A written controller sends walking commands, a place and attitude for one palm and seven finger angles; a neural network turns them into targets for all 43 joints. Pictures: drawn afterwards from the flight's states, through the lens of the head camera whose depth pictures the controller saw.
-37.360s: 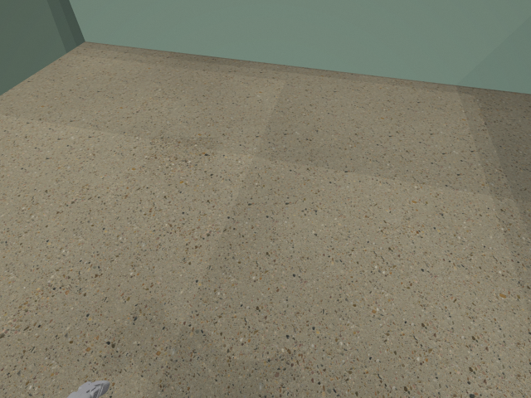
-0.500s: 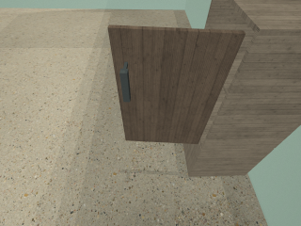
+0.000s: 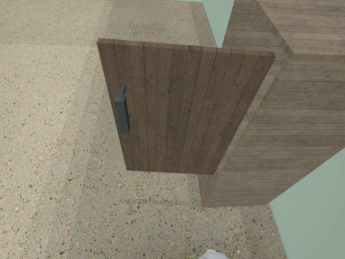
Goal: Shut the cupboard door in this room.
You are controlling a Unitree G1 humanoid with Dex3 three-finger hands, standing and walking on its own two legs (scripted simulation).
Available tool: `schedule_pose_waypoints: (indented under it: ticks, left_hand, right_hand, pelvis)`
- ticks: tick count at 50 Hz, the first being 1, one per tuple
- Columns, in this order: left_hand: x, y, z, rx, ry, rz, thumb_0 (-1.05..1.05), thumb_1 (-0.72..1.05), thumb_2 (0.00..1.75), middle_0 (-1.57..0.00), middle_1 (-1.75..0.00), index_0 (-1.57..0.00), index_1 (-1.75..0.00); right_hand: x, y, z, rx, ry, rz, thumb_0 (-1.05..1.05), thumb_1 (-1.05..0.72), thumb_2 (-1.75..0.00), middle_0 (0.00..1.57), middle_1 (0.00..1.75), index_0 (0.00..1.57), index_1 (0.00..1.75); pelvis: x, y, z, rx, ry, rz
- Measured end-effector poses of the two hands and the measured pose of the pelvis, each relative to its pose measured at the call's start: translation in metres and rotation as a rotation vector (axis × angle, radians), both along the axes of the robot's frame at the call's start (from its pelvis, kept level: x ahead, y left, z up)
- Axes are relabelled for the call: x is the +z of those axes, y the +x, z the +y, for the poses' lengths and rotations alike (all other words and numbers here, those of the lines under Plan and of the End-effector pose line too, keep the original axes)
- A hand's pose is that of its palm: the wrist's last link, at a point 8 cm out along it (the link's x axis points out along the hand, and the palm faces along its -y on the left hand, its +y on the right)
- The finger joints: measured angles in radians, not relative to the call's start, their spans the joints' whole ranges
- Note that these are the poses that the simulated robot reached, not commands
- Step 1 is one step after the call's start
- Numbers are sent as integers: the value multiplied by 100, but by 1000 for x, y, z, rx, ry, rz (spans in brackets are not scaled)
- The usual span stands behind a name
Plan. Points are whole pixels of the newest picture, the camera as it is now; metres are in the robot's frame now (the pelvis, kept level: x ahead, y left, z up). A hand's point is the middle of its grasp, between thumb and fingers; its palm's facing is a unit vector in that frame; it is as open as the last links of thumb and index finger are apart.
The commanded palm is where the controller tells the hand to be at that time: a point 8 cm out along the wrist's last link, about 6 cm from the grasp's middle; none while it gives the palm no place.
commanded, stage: come to a stop and stand still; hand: left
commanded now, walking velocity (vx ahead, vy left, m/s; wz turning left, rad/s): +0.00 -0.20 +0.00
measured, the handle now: (124, 109) +0.46 +0.16 +0.05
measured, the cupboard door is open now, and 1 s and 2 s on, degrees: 85 85 85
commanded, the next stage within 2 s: none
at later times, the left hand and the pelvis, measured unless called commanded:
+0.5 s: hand out of the picture +0.07 +0.14 -0.19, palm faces +0.08 -0.98 -0.19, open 7.3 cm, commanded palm none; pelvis +0.02 -0.05 -0.02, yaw +1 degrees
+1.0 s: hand out of the picture -0.02 +0.21 -0.18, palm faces -0.01 -0.97 -0.22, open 7.4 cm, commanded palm none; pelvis -0.01 +0.03 -0.01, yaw -1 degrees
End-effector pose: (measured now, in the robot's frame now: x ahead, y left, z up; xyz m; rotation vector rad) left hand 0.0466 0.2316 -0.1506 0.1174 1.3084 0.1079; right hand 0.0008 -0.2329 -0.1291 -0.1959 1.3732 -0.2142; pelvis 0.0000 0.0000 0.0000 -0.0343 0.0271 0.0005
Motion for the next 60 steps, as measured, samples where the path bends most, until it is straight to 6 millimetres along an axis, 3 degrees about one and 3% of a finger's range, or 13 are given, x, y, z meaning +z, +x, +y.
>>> schedule_pose_waypoints:
  ticks: [6,10,14,18,23,30,39,47,55,60]
  left_hand:
    - [0,49,-30,-55,62,-72,0,91,90,-19,-30,-20,-30]
    - [7,58,-53,-56,72,-94,0,91,90,-19,-30,-20,-30]
    - [9,59,-67,-31,67,-109,0,92,90,-20,-30,-20,-30]
    - [6,48,-65,-1,62,-108,0,92,89,-20,-30,-20,-30]
    - [-5,21,-49,42,55,-63,0,91,89,-20,-30,-20,-30]
    - [-15,-21,-15,37,71,0,0,91,89,-20,-30,-20,-30]
    - [5,-54,27,42,144,42,0,91,90,-20,-30,-20,-30]
    - [10,-76,26,21,112,92,0,91,90,-20,-30,-20,-30]
    - [-6,-52,21,-23,34,82,0,91,90,-20,-30,-20,-30]
    - [-3,-47,28,-16,39,74,1,92,89,-20,-30,-20,-30]
  right_hand:
    - [-27,-6,-46,-59,23,56,1,-91,-90,20,30,21,30]
    - [-28,6,-66,-66,18,63,1,-91,-90,20,30,20,30]
    - [-23,27,-71,-53,30,19,1,-91,-90,20,30,20,30]
    - [-20,52,-66,-11,40,-31,1,-91,-90,20,30,20,30]
    - [-14,81,-50,34,37,-121,1,-91,-90,20,30,20,30]
    - [-14,92,-22,74,32,-234,1,-91,-90,20,30,20,30]
    - [-30,69,15,72,93,-224,0,-92,-90,20,30,20,30]
    - [-33,35,25,33,96,-144,1,-93,-90,20,30,20,30]
    - [-23,-11,36,-15,53,-33,1,-91,-90,20,30,20,30]
    - [-24,-26,44,-34,51,27,1,-91,-90,20,30,20,30]
  pelvis:
    - [-17,18,-40,-9,33,6]
    - [-14,26,-53,3,31,-14]
    - [-9,30,-61,4,47,-30]
    - [-9,28,-62,10,46,-46]
    - [-13,20,-52,15,40,-63]
    - [-22,10,-21,9,12,-76]
    - [-21,-1,10,-11,39,-50]
    - [-14,-7,25,-19,25,-36]
    - [-12,-6,37,-28,22,-39]
    - [-10,-5,46,-34,31,-33]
